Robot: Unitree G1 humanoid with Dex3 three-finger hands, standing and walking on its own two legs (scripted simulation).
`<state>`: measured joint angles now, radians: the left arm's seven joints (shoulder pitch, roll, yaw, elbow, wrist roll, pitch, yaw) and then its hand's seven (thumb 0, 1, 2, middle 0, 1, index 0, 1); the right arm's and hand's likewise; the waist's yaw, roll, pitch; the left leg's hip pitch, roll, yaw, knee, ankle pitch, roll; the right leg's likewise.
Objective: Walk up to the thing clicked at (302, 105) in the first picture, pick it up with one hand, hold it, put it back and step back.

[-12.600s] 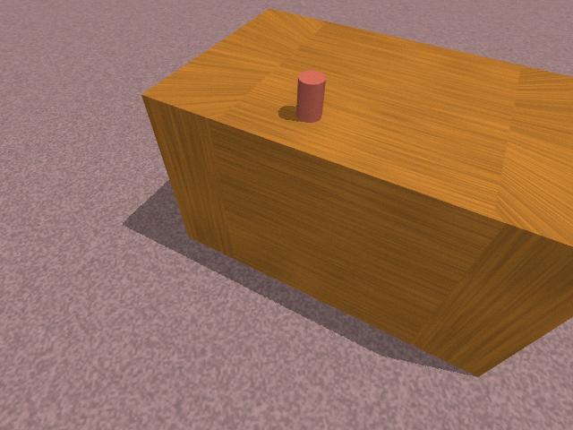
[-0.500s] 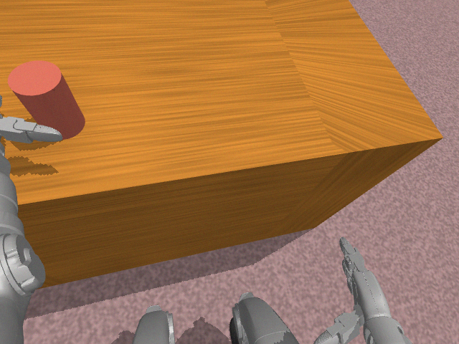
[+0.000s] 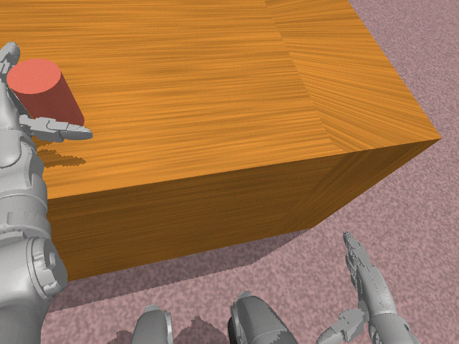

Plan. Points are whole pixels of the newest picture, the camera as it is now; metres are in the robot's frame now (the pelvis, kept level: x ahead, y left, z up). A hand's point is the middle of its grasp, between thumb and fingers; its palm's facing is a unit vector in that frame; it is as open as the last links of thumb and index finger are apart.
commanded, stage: close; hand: left
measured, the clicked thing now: (50, 101) +0.52 +0.22 +0.06
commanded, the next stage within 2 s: settle in 0.56 s
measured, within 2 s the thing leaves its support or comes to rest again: leaves its support in 0.96 s
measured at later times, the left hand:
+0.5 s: hand (46, 106) +0.50 +0.23 +0.07, palm faces +0.23 -0.97 -0.01, open 9.6 cm
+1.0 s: hand (50, 101) +0.50 +0.22 +0.08, palm faces +0.21 -0.98 -0.02, open 10.0 cm
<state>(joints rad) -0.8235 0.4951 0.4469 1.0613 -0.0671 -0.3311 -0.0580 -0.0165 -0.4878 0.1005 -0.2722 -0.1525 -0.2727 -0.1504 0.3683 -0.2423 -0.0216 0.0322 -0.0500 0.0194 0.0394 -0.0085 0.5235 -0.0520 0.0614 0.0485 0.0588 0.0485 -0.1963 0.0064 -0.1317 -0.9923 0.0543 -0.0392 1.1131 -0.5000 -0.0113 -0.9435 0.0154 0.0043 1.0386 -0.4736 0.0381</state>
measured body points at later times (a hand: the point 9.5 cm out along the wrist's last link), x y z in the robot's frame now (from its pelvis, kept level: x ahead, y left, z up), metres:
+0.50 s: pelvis +0.00 +0.00 +0.00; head +0.12 +0.03 +0.43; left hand +0.48 +0.28 +0.07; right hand +0.16 -0.26 -0.01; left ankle +0.01 +0.12 -0.66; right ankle +0.01 -0.15 -0.66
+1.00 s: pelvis +0.00 +0.00 +0.01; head +0.11 +0.03 +0.44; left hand +0.49 +0.27 +0.08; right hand +0.16 -0.25 -0.01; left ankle +0.01 +0.12 -0.66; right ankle +0.01 -0.15 -0.66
